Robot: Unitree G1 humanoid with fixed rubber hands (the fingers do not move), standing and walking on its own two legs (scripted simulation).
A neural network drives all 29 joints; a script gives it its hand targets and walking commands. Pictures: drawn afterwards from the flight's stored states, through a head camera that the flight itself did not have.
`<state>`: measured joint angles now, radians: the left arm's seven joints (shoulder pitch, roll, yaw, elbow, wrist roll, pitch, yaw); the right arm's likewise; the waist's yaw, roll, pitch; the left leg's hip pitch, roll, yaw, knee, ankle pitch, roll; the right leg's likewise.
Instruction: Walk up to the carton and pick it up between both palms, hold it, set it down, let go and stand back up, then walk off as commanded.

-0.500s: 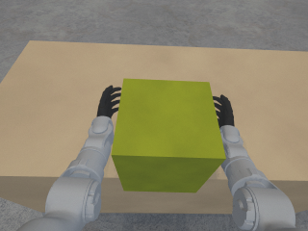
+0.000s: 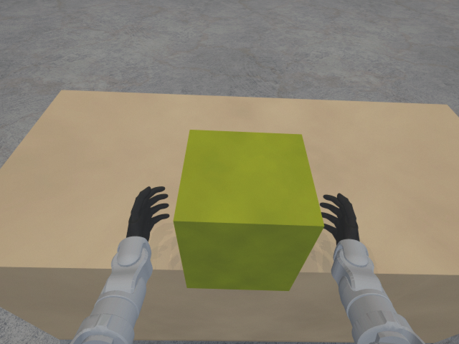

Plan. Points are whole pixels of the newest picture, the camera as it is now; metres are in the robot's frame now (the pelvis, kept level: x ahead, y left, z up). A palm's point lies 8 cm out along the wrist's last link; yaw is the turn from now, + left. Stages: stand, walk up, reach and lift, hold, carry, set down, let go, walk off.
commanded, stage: set down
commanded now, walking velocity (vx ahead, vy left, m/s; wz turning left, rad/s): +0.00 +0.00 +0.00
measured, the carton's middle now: (241, 214) +0.36 +0.00 +0.02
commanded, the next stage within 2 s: none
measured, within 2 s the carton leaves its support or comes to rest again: neither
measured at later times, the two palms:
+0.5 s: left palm (131, 267) +0.27 +0.20 +0.00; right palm (359, 267) +0.26 -0.21 +0.01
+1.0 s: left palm (126, 288) +0.23 +0.20 -0.01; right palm (369, 293) +0.22 -0.22 +0.00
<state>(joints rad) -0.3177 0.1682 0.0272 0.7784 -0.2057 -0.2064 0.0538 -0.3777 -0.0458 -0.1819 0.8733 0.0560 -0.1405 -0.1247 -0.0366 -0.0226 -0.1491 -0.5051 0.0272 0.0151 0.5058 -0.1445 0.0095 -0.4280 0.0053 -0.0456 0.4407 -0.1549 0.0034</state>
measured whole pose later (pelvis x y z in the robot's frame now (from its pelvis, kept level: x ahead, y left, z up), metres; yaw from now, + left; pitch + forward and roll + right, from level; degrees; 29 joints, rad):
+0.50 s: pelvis +0.00 +0.00 +0.00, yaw +0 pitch +4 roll -2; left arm 0.00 0.20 -0.03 0.44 -0.27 -0.13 0.03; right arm -0.07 -0.05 -0.11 0.49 0.07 -0.07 -0.12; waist -0.04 -0.02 -0.06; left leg -0.41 0.03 0.02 0.51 -0.16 0.01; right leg -0.34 0.01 -0.05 0.44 -0.17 0.00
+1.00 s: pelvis +0.02 -0.01 +0.00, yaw +0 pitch +0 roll -1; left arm 0.23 0.21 -0.03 0.27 -0.22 -0.07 0.02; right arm 0.20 -0.05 -0.07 0.32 0.07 -0.08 -0.11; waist -0.04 -0.02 -0.02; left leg -0.30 0.03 0.02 0.51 -0.21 0.01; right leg -0.22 0.01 -0.05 0.44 -0.22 0.00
